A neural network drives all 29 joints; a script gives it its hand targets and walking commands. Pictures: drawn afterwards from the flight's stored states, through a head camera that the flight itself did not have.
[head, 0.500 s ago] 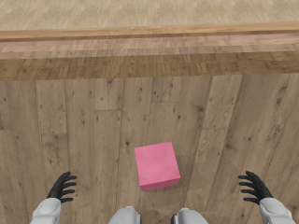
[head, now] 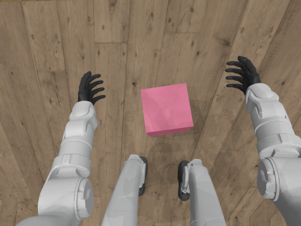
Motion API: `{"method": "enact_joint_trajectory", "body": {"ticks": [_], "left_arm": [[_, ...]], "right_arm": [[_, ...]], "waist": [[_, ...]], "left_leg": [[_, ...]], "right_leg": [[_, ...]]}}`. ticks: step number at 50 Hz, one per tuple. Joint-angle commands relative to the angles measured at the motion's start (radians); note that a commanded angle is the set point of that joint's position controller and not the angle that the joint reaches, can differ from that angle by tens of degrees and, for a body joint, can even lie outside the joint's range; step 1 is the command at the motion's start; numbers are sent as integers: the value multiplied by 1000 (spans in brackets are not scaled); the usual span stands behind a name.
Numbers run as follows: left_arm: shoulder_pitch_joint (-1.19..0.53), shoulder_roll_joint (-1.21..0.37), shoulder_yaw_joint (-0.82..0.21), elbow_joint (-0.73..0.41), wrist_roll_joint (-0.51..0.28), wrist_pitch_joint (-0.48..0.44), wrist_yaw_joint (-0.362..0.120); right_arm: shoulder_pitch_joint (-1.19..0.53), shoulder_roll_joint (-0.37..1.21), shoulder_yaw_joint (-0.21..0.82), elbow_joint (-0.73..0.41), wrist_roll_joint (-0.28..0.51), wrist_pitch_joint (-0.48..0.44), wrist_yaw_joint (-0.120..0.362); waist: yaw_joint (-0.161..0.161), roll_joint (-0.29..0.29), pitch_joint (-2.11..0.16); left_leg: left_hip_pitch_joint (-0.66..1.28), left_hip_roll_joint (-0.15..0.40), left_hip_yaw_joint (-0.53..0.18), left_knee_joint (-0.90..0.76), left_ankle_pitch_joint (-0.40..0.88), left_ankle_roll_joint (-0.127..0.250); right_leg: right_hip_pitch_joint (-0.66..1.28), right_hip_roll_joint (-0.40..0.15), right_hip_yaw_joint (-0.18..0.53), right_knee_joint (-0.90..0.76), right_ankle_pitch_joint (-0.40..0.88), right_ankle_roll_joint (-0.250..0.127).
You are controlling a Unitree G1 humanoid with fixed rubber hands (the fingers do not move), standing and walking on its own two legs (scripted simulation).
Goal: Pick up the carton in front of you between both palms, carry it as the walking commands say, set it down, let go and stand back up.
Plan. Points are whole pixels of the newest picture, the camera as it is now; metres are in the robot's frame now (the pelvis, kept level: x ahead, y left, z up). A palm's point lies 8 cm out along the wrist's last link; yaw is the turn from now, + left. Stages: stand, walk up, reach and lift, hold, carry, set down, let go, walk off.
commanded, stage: reach and lift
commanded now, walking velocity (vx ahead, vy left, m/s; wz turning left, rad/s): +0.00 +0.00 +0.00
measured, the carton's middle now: (165, 112) +0.47 +0.01 -0.54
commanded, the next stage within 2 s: none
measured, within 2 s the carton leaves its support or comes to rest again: leaves its support in 1.92 s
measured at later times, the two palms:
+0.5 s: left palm (112, 101) +0.44 +0.21 -0.24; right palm (219, 88) +0.51 -0.17 -0.25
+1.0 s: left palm (124, 112) +0.44 +0.21 -0.44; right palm (204, 104) +0.50 -0.16 -0.45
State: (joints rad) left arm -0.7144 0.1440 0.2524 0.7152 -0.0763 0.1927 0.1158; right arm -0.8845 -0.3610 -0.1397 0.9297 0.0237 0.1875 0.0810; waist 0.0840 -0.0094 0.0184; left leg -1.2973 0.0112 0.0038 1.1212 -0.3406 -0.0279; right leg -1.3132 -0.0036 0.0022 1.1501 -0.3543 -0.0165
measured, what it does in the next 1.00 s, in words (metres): lowers itself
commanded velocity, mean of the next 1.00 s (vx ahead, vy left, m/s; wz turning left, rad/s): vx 0.00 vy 0.00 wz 0.00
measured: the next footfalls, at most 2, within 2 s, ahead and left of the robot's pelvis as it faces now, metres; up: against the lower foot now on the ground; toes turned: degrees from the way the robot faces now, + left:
none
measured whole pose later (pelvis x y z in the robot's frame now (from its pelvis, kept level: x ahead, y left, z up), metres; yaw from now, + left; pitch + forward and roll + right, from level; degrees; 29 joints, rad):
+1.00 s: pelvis -0.04 +0.00 -0.27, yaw +3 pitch +39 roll +3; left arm -1.25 0.22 0.17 1.06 -0.25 0.02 0.18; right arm -1.41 -0.47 0.04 1.22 0.22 0.03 -0.05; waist 0.07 0.03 0.26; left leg -2.26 -0.01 0.01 2.05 -0.48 -0.04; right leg -2.29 -0.02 0.03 2.09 -0.50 -0.02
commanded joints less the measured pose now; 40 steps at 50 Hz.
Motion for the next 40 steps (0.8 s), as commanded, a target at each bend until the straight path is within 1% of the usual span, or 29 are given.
{"method": "enact_joint_trajectory", "body": {"ticks": [1, 4, 7, 12, 17, 20, 22, 26, 28, 31, 34, 36, 38, 40], "left_arm": [[-316, 80, 44, -71, 2, -17, 23], [-390, 62, 76, -44, 17, -24, 33], [-398, 48, 113, -41, 49, -36, 33], [-379, 15, 160, -29, 105, -87, 8], [-327, 1, 180, 12, 120, -146, -16], [-297, 6, 174, 38, 105, -175, -21], [-285, 15, 155, 41, 80, -192, -18], [-296, 59, 87, 13, 4, -214, 4], [-313, 86, 48, -15, -38, -217, 17], [-351, 115, 5, -48, -88, -210, 35], [-403, 129, -23, -64, -121, -193, 51], [-445, 133, -34, -37, -134, -180, 60], [-493, 137, -39, 13, -141, -172, 67], [-542, 143, -41, 69, -145, -169, 71]], "right_arm": [[-394, -147, -28, -26, -7, -21, 5], [-493, -158, -42, 32, -29, -27, 6], [-521, -151, -61, 58, -59, -34, 2], [-516, -88, -90, 64, -98, -70, -8], [-450, -30, -102, 62, -112, -111, -35], [-402, -9, -92, 55, -100, -133, -56], [-389, -10, -75, 33, -79, -148, -71], [-411, -56, -13, -37, -6, -172, -103], [-427, -90, 21, -72, 36, -176, -113], [-465, -124, 62, -107, 89, -172, -122], [-519, -152, 88, -116, 128, -158, -125], [-559, -164, 100, -80, 143, -149, -126], [-601, -174, 109, -23, 155, -145, -125], [-638, -181, 121, 42, 166, -145, -125]], "waist": [[22, -67, -781], [26, -84, -859], [30, -102, -939], [38, -122, -942], [28, -126, -933], [15, -117, -943], [7, -116, -979], [-6, -120, -1115], [-11, -119, -1188], [-8, -114, -1239], [-3, -113, -1238], [1, -110, -1167], [4, -105, -1073], [6, -100, -990]], "left_leg": [[218, -61, 57, -99, -7, -31], [181, -68, 65, -76, -13, -33], [156, -77, 77, -66, 33, -35], [17, -84, 84, -19, 122, -33], [-166, -83, 73, 102, 188, -41], [-272, -82, 63, 201, 215, -47], [-321, -81, 58, 268, 247, -50], [-355, -80, 56, 401, 314, -50], [-347, -78, 58, 458, 330, -49], [-349, -75, 69, 538, 298, -49], [-355, -71, 78, 595, 225, -46], [-377, -65, 80, 623, 145, -45], [-406, -57, 77, 647, 64, -41], [-429, -50, 70, 671, 0, -36]], "right_leg": [[374, 49, 18, -123, -24, 12], [346, 56, 19, -105, -35, 10], [363, 61, 24, -101, 17, 12], [317, 61, 39, -42, 148, 15], [194, 57, 52, 85, 262, 19], [91, 52, 59, 187, 312, 23], [46, 49, 59, 257, 354, 24], [42, 44, 56, 405, 443, 26], [52, 43, 51, 468, 456, 25], [39, 45, 42, 541, 392, 21], [-4, 42, 30, 591, 279, 20], [-80, 35, 26, 612, 169, 20], [-168, 25, 27, 631, 60, 19], [-242, 15, 30, 651, -21, 17]]}}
